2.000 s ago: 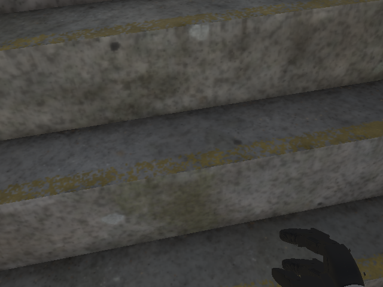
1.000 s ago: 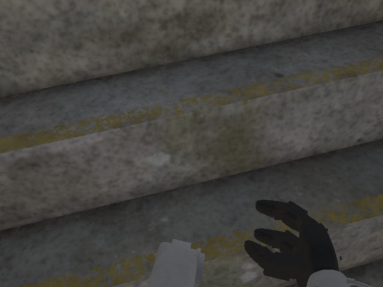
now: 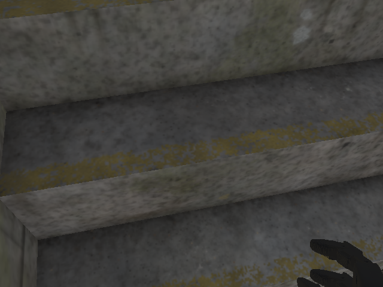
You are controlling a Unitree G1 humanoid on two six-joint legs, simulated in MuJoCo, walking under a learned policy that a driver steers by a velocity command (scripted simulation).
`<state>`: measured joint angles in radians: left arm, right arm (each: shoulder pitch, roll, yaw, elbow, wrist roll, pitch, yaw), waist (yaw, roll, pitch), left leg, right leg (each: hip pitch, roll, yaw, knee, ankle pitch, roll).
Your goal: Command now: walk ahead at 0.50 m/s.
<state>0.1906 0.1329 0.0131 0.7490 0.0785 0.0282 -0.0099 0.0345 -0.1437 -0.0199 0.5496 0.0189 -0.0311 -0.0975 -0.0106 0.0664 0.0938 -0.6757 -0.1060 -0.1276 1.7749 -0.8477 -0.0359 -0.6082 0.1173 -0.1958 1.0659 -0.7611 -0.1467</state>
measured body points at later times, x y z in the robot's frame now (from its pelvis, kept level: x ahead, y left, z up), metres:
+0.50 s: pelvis -0.09 -0.03 -0.16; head -0.10 -0.04 +0.29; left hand +0.22 +0.10 -0.14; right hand -0.10 -0.30 -0.30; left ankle -0.14 +0.15 -0.88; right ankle -0.06 -0.18 -0.57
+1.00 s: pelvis -0.16 -0.17 -0.19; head -0.18 -0.18 +0.26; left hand -0.02 +0.06 -0.28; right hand +0.01 -0.40 -0.28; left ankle -0.25 -0.10 -0.78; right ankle -0.12 -0.29 -0.88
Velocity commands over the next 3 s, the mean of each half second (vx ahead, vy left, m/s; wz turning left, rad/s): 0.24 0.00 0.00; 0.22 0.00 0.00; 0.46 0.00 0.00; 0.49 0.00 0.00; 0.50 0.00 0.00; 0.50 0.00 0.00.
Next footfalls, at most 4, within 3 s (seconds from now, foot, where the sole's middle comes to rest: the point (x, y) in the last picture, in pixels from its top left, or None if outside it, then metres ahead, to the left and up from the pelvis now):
0.42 left None -0.10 0.15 -0.91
0.64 right None -0.08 -0.29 -0.91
1.14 left None -0.29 -0.14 -1.16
1.42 right None -0.08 -0.35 -0.91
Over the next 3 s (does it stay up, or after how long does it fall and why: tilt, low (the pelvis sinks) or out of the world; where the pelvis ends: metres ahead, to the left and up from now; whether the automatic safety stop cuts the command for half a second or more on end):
stays up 0.01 -0.28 -0.13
